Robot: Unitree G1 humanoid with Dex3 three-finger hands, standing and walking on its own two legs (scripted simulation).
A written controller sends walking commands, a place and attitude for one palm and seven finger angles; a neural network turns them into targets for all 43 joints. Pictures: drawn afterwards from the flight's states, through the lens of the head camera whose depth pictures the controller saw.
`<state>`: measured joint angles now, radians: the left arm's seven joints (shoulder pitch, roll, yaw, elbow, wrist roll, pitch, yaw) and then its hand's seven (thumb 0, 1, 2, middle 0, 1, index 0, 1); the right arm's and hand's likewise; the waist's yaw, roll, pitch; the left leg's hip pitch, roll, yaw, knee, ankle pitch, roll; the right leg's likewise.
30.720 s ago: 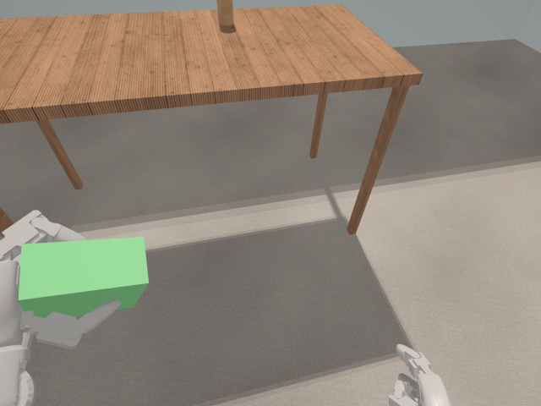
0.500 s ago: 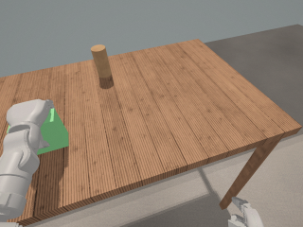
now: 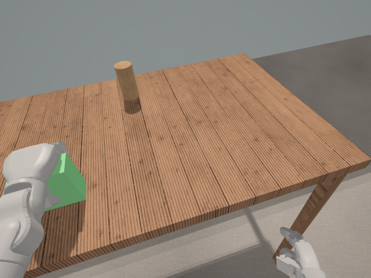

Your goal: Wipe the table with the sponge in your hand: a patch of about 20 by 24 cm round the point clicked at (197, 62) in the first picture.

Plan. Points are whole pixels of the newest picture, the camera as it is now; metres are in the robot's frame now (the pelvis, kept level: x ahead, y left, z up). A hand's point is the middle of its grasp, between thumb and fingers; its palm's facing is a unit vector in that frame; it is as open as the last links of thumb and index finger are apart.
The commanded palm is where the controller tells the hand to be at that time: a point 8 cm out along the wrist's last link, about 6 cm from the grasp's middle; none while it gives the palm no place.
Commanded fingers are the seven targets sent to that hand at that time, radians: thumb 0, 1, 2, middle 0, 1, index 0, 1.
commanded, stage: wipe back along the first lane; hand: left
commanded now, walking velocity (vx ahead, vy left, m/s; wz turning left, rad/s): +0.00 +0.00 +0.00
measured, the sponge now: (54, 188) +0.26 +0.33 +0.08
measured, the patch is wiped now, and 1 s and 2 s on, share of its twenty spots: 0.95 0.95 0.95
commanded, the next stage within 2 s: lift the sponge slowly off the table in 0.44 s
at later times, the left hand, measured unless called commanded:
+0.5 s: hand (43, 197) +0.22 +0.31 +0.11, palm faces +0.06 -0.04 -1.00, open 9.6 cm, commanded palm +0.18 +0.29 +0.14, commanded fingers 0.00 0.10 1.30 -1.20 -1.60 -1.20 -1.60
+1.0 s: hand (41, 205) +0.20 +0.30 +0.11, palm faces +0.05 -0.07 -1.00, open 9.6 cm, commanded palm +0.17 +0.29 +0.18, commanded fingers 0.00 0.10 1.30 -1.20 -1.60 -1.20 -1.60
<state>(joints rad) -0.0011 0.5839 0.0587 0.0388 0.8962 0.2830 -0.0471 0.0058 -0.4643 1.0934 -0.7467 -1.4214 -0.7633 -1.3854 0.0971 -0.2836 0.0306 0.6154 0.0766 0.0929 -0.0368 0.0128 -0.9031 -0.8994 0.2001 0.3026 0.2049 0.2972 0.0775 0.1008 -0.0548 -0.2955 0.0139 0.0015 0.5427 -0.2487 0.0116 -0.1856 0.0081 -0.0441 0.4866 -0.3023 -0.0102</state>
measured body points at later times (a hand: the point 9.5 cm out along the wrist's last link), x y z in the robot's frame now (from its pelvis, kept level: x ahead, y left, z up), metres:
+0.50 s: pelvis -0.01 +0.00 +0.00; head -0.03 -0.04 +0.45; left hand +0.21 +0.31 +0.16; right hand +0.23 -0.20 -0.08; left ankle +0.02 +0.11 -0.74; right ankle -0.03 -0.12 -0.74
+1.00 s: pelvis -0.02 -0.01 +0.00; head -0.04 -0.04 +0.45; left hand +0.19 +0.30 +0.17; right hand +0.23 -0.20 -0.07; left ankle +0.02 +0.11 -0.74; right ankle -0.03 -0.12 -0.74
